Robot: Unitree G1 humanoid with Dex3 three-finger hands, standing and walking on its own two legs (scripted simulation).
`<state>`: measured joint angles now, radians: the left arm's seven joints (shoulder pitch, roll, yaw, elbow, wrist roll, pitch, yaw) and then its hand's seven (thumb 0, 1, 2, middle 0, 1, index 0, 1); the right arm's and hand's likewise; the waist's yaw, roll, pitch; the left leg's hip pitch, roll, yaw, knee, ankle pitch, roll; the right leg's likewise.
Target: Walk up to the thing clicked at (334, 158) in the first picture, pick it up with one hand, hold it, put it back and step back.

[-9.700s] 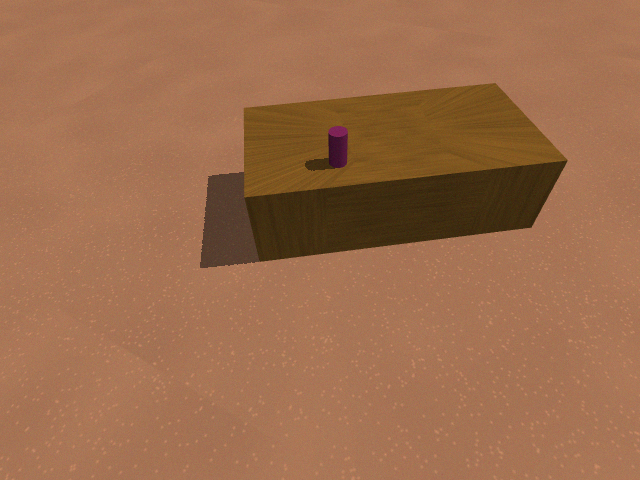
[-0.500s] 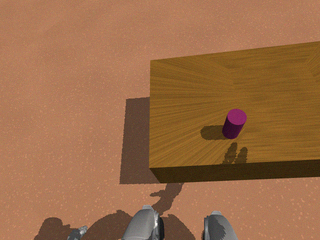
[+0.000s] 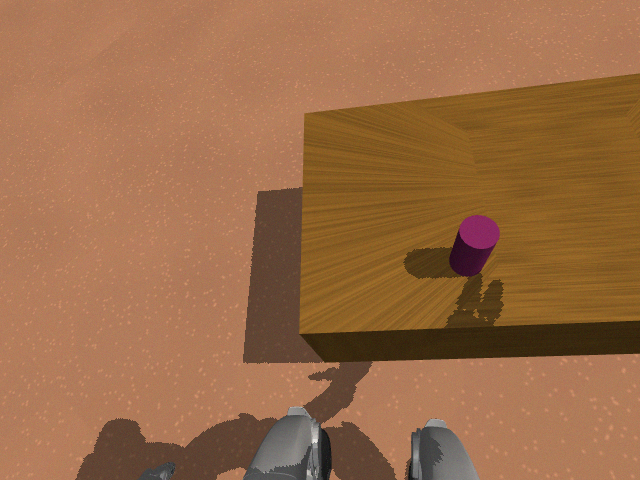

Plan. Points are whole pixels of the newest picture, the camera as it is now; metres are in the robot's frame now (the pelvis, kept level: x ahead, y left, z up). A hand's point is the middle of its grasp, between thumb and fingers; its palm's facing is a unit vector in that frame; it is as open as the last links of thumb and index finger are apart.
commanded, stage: go down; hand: right
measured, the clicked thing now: (472, 247) +0.51 -0.20 -0.27
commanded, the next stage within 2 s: approach in 0.16 s
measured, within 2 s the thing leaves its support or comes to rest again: neither
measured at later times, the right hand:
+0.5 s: hand out of the picture +0.41 -0.38 +0.01, palm faces +0.22 +0.97 -0.06, open 17.5 cm
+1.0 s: hand (546, 258) +0.47 -0.31 -0.23, palm faces +0.15 +0.99 -0.01, open 17.4 cm
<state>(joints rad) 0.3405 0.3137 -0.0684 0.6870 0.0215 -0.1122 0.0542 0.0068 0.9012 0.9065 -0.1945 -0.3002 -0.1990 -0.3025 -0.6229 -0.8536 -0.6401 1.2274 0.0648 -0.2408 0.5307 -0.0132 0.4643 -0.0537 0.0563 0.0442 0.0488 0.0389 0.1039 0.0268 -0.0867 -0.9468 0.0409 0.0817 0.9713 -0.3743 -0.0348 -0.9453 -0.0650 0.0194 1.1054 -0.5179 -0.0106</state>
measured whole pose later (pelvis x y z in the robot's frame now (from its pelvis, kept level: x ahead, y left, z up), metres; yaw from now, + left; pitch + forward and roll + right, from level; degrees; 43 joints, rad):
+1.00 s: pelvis -0.07 +0.01 -0.26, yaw +3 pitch +35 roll +7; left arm 0.17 0.31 -0.13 0.66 0.10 -0.09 -0.03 0.00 0.90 0.90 -0.19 -0.29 -0.20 -0.29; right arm -1.03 -0.90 -0.73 1.28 0.04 -0.47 0.48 -0.02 0.52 -0.04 0.05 0.04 0.05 0.04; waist 0.22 0.00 -0.09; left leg -2.00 0.07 0.07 1.94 -0.55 -0.02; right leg -1.99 -0.04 0.09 2.09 -0.72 -0.01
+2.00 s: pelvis -0.07 +0.01 -0.28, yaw +0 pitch +37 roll +5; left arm 0.23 0.32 -0.05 0.63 0.08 0.03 -0.04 0.00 0.86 0.93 -0.20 -0.29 -0.19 -0.31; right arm -1.09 -0.60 -0.51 1.12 -0.01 -0.40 0.14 -0.01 0.44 -0.09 0.08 0.07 0.07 0.07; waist 0.22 -0.03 -0.12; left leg -2.11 0.10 0.03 2.04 -0.57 -0.02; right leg -2.08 -0.01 0.06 2.15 -0.72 -0.01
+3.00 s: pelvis -0.08 +0.01 -0.28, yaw +0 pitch +36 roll +5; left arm 0.24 0.30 -0.05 0.63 0.08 0.05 -0.03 0.00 0.88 0.91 -0.21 -0.30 -0.21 -0.31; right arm -1.10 -0.58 -0.49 1.08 -0.03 -0.39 0.08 -0.01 0.42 -1.03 0.75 1.11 0.75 1.11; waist 0.22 -0.03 -0.11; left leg -2.09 0.10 0.02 2.02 -0.56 -0.03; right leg -2.06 -0.01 0.05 2.13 -0.71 -0.01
